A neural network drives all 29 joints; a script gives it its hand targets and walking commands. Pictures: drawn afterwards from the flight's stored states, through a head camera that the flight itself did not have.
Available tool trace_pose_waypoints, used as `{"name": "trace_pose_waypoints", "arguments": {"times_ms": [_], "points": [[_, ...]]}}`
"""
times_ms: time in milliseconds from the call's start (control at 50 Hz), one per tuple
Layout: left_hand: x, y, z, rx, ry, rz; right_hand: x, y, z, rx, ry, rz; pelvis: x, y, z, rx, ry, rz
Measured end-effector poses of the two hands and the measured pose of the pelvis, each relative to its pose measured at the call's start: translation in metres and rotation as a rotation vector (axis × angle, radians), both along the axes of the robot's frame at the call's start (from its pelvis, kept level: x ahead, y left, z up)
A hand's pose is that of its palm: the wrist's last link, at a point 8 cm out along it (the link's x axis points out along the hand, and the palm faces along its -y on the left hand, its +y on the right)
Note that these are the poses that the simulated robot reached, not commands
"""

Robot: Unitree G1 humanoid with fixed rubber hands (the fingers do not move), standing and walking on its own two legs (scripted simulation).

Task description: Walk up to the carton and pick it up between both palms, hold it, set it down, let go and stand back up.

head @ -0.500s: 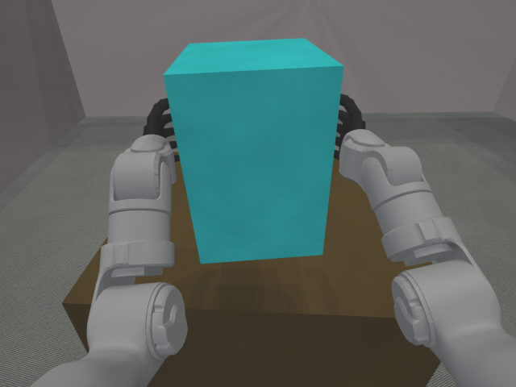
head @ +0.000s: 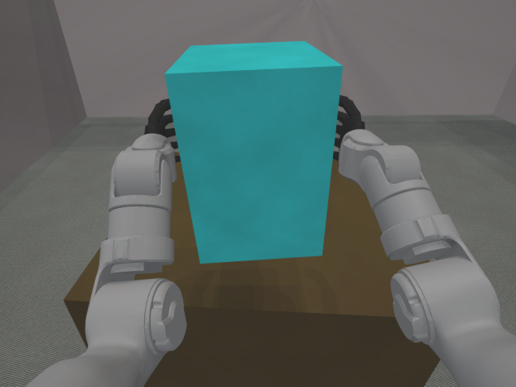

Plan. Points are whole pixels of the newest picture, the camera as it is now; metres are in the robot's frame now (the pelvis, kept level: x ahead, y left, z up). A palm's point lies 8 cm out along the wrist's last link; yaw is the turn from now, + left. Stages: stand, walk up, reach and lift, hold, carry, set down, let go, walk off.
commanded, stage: hold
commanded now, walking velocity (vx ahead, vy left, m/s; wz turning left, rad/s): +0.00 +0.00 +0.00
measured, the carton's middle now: (254, 147) +0.41 +0.00 +0.27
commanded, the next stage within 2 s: none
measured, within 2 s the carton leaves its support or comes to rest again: neither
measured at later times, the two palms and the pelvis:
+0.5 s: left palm (158, 145) +0.38 +0.14 +0.29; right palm (348, 141) +0.37 -0.14 +0.30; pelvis +0.00 +0.00 +0.00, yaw +0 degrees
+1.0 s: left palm (157, 142) +0.37 +0.14 +0.30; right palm (350, 140) +0.37 -0.14 +0.30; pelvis +0.00 +0.00 +0.00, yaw +0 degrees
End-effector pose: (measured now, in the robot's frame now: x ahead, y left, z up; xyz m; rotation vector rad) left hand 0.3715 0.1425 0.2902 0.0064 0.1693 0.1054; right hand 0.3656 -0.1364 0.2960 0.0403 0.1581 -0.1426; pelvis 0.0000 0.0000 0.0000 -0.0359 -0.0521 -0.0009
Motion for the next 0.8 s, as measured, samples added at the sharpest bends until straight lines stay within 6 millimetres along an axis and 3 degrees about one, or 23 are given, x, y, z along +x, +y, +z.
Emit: {"name": "trace_pose_waypoints", "arguments": {"times_ms": [440, 640, 800], "points": [[0.006, 0.000, 0.004, -0.003, -0.004, 0.007, 0.008, 0.000, 0.001, -0.010, -0.001, 0.009, 0.002, -0.003, 0.000, 0.002, 0.016, 0.004], [0.004, -0.002, -0.004, 0.000, -0.005, 0.004, 0.004, -0.002, -0.005, 0.003, 0.001, 0.004, 0.005, -0.003, 0.000, -0.003, 0.006, 0.011], [0.001, -0.003, 0.002, -0.005, -0.023, 0.004, 0.001, -0.003, -0.002, 0.004, -0.015, 0.003, 0.005, -0.002, 0.000, -0.002, 0.003, -0.001]]}}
